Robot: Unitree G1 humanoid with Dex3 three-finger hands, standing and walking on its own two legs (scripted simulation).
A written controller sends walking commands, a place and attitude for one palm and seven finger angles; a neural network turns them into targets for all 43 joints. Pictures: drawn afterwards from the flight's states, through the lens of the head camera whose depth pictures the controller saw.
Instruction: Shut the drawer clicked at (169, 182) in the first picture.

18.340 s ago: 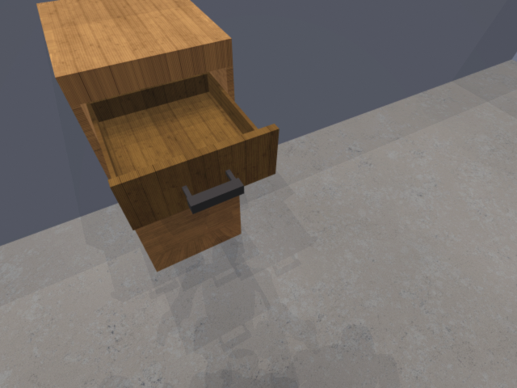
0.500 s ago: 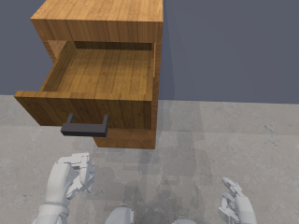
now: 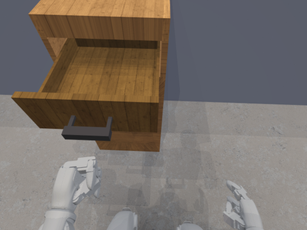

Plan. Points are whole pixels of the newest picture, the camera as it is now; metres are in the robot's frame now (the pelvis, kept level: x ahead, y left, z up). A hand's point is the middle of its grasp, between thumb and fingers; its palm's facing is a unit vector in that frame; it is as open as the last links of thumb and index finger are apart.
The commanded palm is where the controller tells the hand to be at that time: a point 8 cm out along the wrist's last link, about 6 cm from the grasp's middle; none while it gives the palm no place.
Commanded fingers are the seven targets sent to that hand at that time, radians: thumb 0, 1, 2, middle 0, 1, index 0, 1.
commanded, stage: push the drawer shut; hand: left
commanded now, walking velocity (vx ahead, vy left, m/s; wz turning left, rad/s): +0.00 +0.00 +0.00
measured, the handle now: (89, 126) +0.36 +0.18 +0.06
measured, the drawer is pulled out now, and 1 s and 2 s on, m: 0.25 0.22 0.08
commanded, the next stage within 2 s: none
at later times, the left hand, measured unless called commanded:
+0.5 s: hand (103, 159) +0.27 +0.13 +0.06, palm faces -0.03 -1.00 -0.06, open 3.3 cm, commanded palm +0.25 +0.19 +0.06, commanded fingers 0.00 0.90 0.90 -1.40 -1.60 -1.40 -1.60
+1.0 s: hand (105, 147) +0.31 +0.13 +0.06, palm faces -0.03 -1.00 -0.05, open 3.3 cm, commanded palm +0.30 +0.19 +0.06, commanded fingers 0.00 0.90 0.90 -1.40 -1.60 -1.40 -1.60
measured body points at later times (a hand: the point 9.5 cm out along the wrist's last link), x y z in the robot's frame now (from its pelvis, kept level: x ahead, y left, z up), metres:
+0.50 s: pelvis +0.00 -0.01 +0.00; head +0.07 -0.02 +0.45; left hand +0.27 +0.19 +0.07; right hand +0.16 -0.25 -0.09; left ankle +0.04 +0.11 -0.65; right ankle -0.02 -0.11 -0.65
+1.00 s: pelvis -0.01 -0.01 +0.00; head +0.06 -0.01 +0.45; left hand +0.30 +0.19 +0.06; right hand +0.15 -0.25 -0.10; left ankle +0.04 +0.11 -0.65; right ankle -0.02 -0.11 -0.65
